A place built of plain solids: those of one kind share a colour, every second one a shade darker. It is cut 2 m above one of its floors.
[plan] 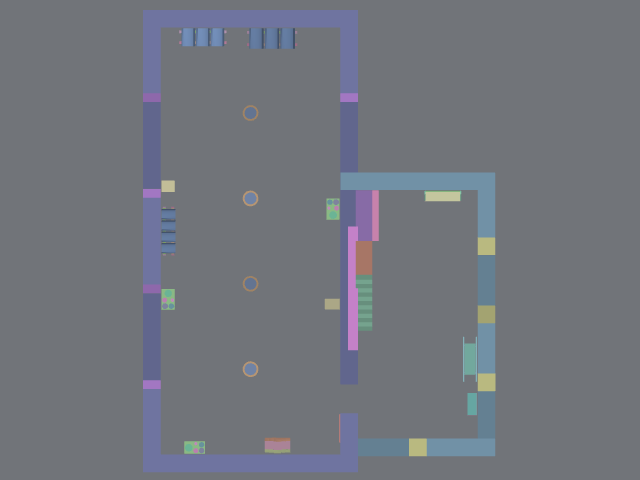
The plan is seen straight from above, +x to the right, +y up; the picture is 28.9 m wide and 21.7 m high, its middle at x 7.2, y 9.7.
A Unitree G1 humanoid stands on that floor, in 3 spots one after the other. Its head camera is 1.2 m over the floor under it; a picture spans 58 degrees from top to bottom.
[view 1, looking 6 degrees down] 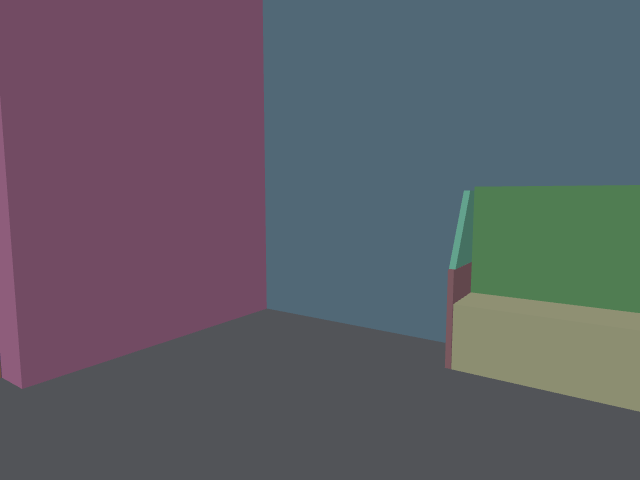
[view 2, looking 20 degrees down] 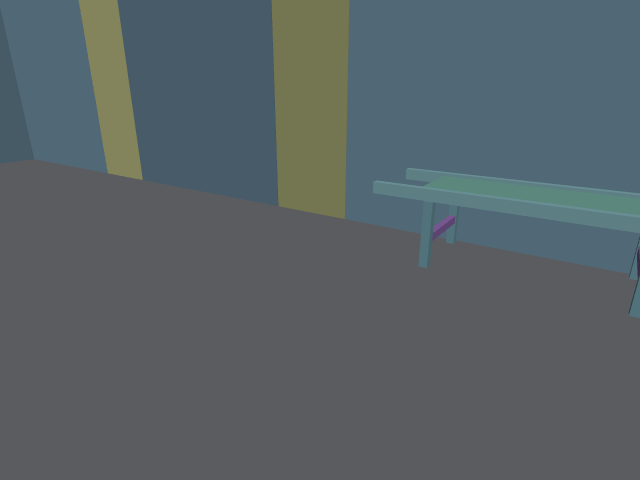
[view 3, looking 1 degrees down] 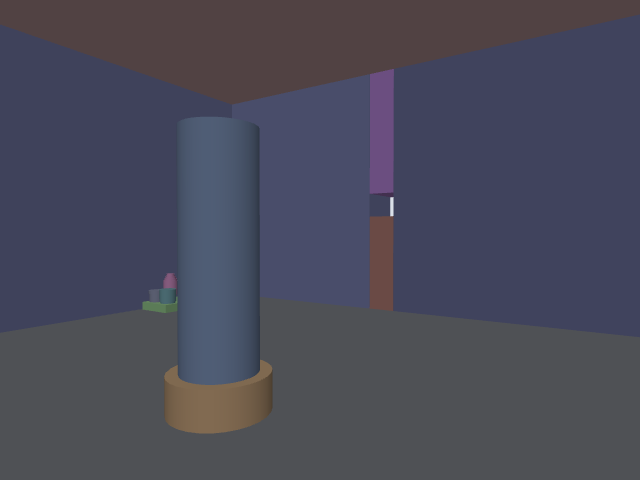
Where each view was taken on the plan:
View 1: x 12.83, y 8.55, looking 124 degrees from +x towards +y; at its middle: wall_vestibule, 4.13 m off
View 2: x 10.99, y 3.97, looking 34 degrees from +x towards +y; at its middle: ground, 3.51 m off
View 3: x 6.14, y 6.02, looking -147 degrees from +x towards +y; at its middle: wall_undercroft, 7.32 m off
